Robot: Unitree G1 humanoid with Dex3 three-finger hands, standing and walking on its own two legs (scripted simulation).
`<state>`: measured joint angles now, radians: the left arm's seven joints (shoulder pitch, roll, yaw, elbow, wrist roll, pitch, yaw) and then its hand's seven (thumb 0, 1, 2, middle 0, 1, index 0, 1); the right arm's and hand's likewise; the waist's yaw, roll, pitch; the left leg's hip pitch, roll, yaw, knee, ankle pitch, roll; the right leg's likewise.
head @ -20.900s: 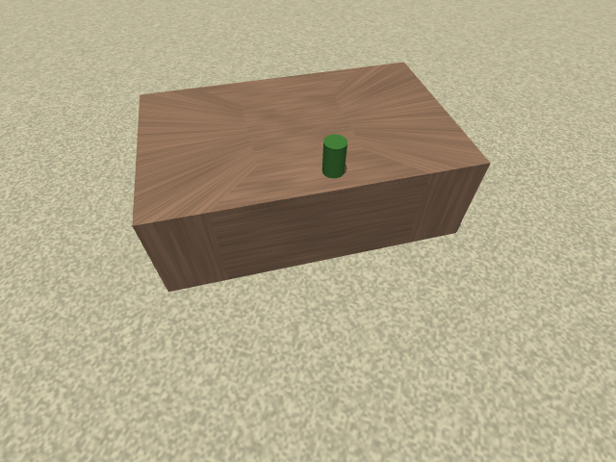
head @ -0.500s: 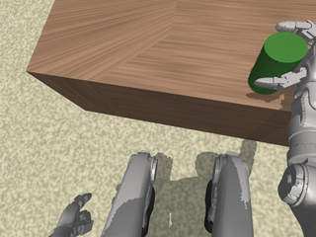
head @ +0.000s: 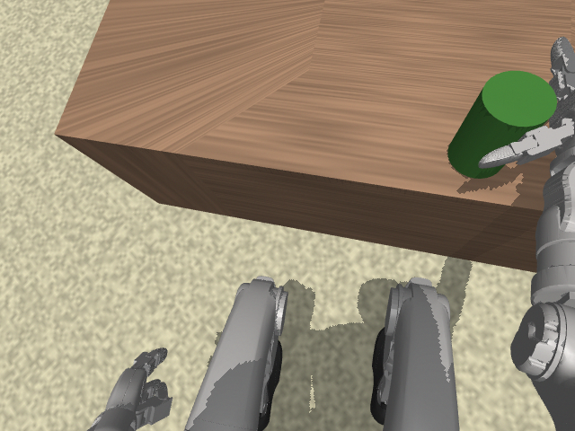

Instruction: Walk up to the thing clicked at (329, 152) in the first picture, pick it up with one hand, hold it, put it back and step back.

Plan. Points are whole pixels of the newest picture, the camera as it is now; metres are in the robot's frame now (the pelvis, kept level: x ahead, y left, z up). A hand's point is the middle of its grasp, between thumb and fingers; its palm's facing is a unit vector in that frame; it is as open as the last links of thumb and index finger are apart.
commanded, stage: withdraw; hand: right
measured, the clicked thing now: (494, 130) +0.49 -0.23 -0.02
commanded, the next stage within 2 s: rise in 0.10 s
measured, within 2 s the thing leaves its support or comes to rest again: neither
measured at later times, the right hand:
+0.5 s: hand out of the picture +0.50 -0.33 +0.14, palm faces +0.30 +0.91 -0.29, open 17.3 cm
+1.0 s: hand out of the picture +0.35 -0.30 +0.17, palm faces +0.29 +0.91 -0.31, open 17.3 cm
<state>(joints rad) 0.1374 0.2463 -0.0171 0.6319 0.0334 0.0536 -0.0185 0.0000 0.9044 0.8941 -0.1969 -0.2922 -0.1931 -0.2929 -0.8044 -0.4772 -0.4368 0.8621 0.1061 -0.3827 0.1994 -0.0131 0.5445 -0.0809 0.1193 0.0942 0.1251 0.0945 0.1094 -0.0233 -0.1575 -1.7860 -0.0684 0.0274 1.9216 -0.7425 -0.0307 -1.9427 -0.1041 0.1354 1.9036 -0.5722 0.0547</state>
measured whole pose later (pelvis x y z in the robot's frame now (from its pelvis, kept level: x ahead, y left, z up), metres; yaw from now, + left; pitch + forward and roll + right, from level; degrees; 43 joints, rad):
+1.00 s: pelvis +0.07 -0.03 +0.25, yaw -5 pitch +12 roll +3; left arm 0.30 0.22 -0.01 0.61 -0.05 0.10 0.08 0.00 0.90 0.90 -0.20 -0.30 -0.20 -0.29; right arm -0.10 -0.31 -0.17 0.65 0.02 -0.02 -0.14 -0.01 0.52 -0.07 0.06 0.05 0.06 0.05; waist 0.07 -0.01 -0.08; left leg -0.57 0.00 -0.01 0.80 -0.45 -0.05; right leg -0.73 -0.07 0.01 0.89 -0.38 0.01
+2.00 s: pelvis +0.09 -0.01 +0.28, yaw -8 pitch +0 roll +0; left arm 0.23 0.29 0.03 0.87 0.04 0.03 0.01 0.01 0.90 0.90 -0.21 -0.30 -0.20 -0.30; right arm 0.26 -0.32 -0.02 0.79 -0.04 0.01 -0.03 -0.01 0.53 -0.06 0.06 0.05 0.06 0.05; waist 0.01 -0.01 0.00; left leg -0.21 0.04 0.00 0.62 -0.41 -0.03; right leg -0.33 -0.04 0.00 0.61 -0.29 0.04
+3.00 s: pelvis +0.07 -0.01 +0.30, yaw -7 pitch -3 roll +0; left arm 0.14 0.33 0.01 1.14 0.01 0.02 0.00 0.00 0.90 0.90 -0.21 -0.30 -0.20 -0.30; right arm 0.18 -0.33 0.01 1.09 -0.02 0.00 -0.01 -0.01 0.54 -0.05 0.06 0.05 0.06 0.05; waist 0.01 -0.01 0.05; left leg -0.06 0.04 0.00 0.37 -0.26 -0.04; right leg -0.18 -0.03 -0.01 0.37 -0.14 0.03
